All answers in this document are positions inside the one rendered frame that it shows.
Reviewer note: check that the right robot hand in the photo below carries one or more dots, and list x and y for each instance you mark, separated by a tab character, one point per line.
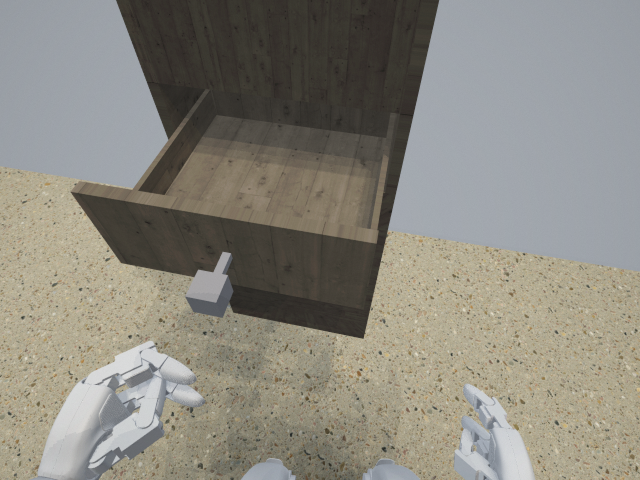
500	454

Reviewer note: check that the cabinet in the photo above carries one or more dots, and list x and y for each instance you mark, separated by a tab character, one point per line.
365	54

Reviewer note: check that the drawer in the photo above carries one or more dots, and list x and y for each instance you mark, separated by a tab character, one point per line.
293	190

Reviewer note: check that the left robot hand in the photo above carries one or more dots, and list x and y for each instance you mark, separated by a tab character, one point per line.
77	449

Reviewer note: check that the handle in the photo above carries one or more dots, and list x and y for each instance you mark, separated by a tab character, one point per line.
210	292

